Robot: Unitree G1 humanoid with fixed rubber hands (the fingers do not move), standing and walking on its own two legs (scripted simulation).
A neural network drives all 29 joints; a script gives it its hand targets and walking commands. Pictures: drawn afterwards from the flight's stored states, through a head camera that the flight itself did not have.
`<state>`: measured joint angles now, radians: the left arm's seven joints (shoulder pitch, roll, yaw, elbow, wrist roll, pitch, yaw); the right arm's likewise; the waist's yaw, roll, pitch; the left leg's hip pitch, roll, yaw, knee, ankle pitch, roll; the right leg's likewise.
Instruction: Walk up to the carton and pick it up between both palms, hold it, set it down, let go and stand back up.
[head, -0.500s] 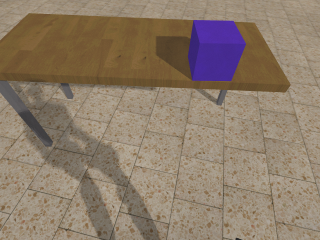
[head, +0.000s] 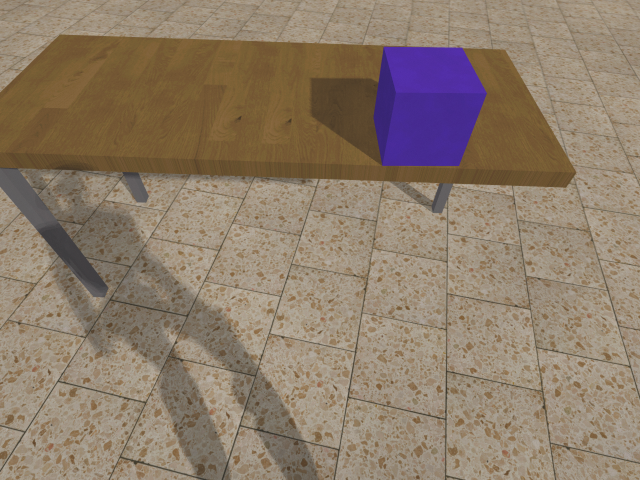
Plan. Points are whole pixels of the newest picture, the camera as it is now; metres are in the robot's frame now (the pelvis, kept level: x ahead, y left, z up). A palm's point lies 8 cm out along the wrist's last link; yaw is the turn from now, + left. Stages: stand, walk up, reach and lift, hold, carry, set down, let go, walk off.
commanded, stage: stand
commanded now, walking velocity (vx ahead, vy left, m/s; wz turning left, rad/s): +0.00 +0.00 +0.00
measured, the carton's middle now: (421, 107) +0.82 -0.22 +0.00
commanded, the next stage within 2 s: walk up in 0.02 s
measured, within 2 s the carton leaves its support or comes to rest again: neither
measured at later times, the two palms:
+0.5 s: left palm out of the picture +0.07 +0.20 -0.13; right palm out of the picture -0.06 -0.29 -0.15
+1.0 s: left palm (250, 477) +0.15 +0.10 -0.18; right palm (570, 409) +0.22 -0.37 -0.13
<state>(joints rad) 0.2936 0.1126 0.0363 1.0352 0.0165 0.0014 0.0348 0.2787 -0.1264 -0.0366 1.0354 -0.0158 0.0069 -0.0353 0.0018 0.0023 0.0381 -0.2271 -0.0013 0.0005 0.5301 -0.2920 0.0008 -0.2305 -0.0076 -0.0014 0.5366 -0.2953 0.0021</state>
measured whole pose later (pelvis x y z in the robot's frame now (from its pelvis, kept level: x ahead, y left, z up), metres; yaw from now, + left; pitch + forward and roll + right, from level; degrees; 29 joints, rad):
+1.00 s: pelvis +0.17 -0.13 -0.03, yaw +1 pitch -5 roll +1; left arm 0.38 0.24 0.00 0.95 0.07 0.07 -0.03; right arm 0.36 -0.15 -0.03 0.78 -0.03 -0.06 -0.07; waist 0.02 -0.10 0.08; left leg -0.33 0.00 0.11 0.76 -0.36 0.05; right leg -0.46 -0.06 -0.05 1.22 -0.51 0.03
